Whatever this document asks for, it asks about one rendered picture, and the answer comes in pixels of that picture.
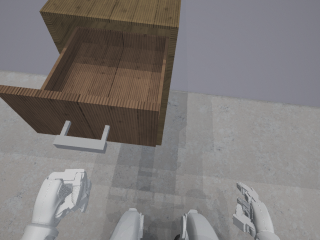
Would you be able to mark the robot right hand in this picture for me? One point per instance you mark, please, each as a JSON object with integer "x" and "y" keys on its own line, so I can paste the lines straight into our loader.
{"x": 256, "y": 217}

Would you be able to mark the robot left thigh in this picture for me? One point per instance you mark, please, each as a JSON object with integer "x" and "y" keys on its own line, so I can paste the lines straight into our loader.
{"x": 129, "y": 227}

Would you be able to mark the robot left forearm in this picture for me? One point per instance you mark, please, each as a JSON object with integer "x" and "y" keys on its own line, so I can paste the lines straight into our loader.
{"x": 34, "y": 231}

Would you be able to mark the robot left hand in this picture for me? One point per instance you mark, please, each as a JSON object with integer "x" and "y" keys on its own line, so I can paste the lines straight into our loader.
{"x": 71, "y": 186}

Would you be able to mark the robot thigh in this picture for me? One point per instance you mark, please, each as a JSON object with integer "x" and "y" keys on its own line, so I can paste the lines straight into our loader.
{"x": 129, "y": 227}
{"x": 195, "y": 226}

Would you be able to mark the robot right thigh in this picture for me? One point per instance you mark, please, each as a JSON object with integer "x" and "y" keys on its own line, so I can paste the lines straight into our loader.
{"x": 195, "y": 226}

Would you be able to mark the drawer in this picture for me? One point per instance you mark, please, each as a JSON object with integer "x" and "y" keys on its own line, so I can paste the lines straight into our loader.
{"x": 102, "y": 77}

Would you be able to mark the handle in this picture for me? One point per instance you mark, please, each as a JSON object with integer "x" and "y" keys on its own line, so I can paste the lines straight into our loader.
{"x": 63, "y": 141}

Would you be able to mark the cabinet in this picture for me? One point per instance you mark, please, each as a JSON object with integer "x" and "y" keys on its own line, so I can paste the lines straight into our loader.
{"x": 151, "y": 17}

